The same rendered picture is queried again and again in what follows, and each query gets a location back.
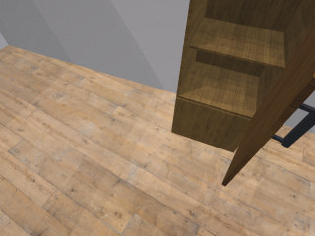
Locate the handle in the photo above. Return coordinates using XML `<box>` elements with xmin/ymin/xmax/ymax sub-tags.
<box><xmin>272</xmin><ymin>103</ymin><xmax>315</xmax><ymax>148</ymax></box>

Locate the cupboard door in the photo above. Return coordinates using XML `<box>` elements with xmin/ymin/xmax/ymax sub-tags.
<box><xmin>221</xmin><ymin>25</ymin><xmax>315</xmax><ymax>186</ymax></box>

